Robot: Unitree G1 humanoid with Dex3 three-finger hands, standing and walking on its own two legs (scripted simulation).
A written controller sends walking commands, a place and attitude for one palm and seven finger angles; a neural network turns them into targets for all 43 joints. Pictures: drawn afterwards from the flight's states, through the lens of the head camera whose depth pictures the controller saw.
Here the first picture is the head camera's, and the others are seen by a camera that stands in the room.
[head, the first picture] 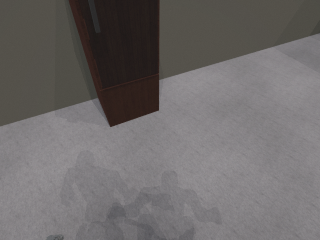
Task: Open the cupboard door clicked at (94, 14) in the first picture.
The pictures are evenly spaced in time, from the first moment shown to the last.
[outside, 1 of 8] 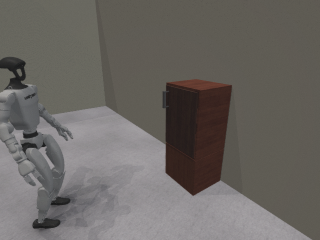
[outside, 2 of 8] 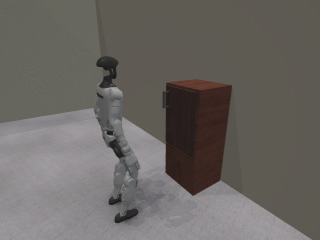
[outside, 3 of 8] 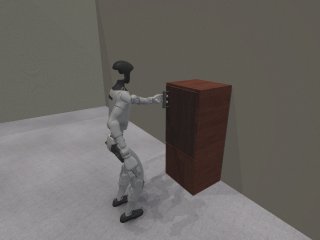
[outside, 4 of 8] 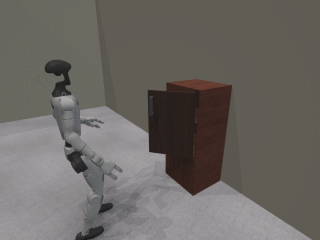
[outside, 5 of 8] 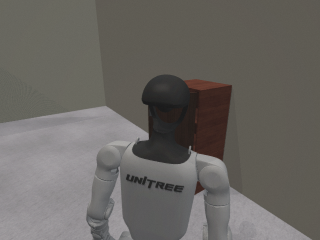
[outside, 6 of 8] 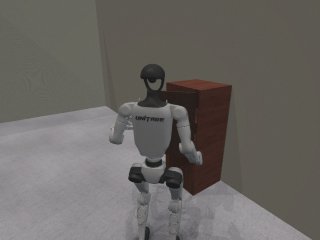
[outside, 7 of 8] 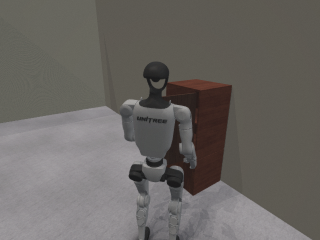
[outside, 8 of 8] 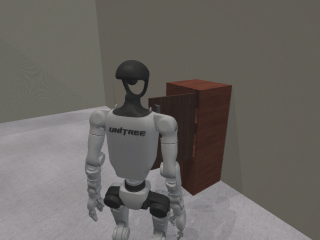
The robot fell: no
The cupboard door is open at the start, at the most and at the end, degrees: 0 82 82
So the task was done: yes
